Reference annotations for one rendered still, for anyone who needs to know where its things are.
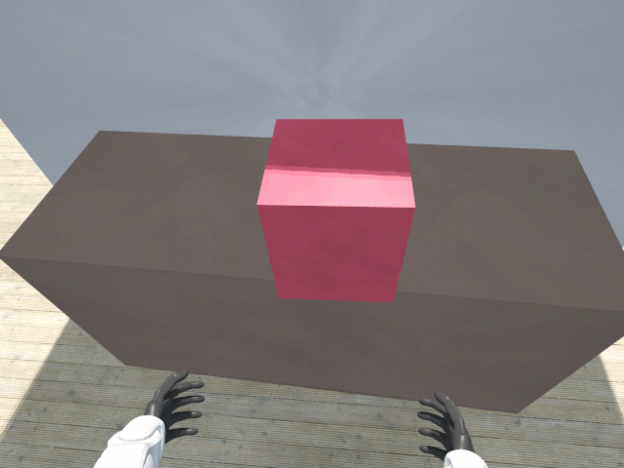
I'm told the left robot forearm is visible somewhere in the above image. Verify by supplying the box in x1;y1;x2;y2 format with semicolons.
94;415;165;468

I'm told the carton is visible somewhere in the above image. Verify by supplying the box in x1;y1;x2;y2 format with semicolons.
256;119;415;302

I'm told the right robot hand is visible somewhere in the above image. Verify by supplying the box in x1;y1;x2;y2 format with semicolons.
417;390;475;461

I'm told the pedestal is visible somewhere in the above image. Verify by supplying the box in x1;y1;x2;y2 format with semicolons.
0;131;624;413

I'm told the left robot hand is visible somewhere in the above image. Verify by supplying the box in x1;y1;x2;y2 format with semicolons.
144;370;205;444

